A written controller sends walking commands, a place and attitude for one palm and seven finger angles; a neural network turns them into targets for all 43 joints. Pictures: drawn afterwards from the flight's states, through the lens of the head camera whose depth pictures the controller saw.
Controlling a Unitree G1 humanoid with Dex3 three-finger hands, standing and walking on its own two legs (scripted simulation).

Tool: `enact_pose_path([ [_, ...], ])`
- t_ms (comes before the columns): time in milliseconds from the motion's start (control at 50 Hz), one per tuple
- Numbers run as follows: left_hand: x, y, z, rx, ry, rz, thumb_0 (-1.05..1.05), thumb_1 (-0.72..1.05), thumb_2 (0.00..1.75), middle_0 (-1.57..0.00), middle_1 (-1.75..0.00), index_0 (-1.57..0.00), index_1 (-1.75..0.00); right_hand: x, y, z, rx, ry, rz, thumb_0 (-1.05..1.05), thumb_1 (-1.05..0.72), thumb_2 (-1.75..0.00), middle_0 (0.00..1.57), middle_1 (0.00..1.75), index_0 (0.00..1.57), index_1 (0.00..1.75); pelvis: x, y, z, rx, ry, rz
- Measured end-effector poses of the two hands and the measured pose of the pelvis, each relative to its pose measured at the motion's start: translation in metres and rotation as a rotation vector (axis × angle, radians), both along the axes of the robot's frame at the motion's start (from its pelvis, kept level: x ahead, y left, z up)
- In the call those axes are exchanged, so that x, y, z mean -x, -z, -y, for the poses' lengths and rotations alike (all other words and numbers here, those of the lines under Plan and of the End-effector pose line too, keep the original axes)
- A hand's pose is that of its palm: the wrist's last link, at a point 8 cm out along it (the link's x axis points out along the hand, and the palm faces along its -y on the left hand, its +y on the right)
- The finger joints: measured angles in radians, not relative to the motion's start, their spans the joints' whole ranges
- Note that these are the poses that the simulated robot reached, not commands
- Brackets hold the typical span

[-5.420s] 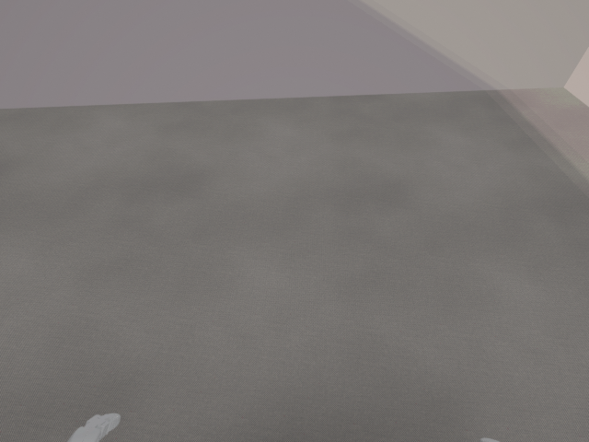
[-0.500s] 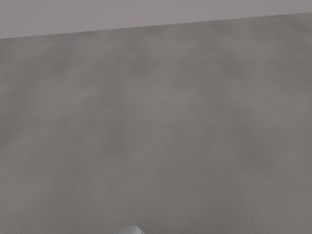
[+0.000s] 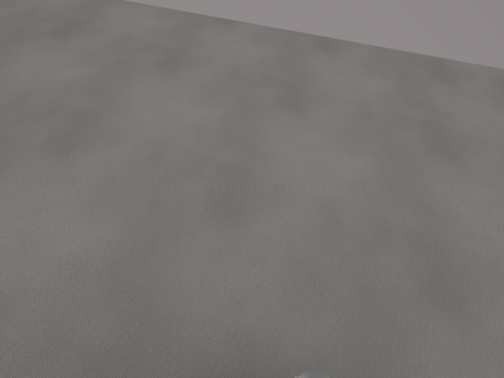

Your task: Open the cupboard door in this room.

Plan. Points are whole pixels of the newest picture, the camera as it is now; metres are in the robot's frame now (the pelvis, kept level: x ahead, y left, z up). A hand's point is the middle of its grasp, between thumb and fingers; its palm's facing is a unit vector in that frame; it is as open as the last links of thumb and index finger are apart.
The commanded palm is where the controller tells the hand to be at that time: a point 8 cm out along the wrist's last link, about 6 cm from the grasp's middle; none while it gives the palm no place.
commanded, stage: turn or walk to find it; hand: left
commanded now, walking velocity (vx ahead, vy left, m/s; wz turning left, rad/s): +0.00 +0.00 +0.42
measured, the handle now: out of the picture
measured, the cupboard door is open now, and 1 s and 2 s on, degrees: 0 0 0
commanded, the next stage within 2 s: none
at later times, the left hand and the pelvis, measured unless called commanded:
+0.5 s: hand out of the picture +0.02 +0.15 -0.14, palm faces +0.23 -0.94 -0.27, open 7.4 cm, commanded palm none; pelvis -0.03 -0.05 +0.00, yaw +13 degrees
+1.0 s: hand out of the picture -0.14 +0.21 -0.18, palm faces +0.47 -0.85 -0.23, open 7.4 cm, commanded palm none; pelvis -0.08 +0.00 +0.00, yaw +25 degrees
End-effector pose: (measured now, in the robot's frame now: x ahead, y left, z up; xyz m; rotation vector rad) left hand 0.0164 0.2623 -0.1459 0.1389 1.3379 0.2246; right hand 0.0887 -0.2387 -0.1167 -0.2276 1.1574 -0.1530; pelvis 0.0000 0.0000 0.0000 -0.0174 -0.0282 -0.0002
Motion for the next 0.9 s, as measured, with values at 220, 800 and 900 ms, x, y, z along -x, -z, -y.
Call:
enact_pose_path([
  [220, -0.028, -0.018, 0.013, -0.035, -0.007, 0.130, 0.00, 0.91, 0.90, -0.20, -0.30, -0.19, -0.30, 0.035, 0.018, 0.004, -0.045, -0.012, -0.083, 0.00, -0.90, -0.89, 0.20, 0.30, 0.20, 0.30, 0.015, 0.000, 0.009, -0.016, -0.084, -0.014],
  [800, 0.145, 0.008, 0.042, -0.005, -0.345, 0.035, 0.00, 0.91, 0.90, -0.21, -0.30, -0.20, -0.30, -0.006, 0.022, -0.001, 0.026, -0.332, -0.103, 0.00, -0.91, -0.90, 0.20, 0.30, 0.19, 0.30, 0.060, 0.014, 0.019, -0.010, -0.383, -0.008],
  [900, 0.179, 0.013, 0.023, 0.004, -0.399, -0.032, 0.00, 0.91, 0.90, -0.20, -0.30, -0.20, -0.30, -0.021, 0.007, -0.040, 0.021, -0.398, -0.008, 0.00, -0.91, -0.89, 0.20, 0.30, 0.19, 0.30, 0.071, 0.010, 0.005, -0.007, -0.398, 0.000],
])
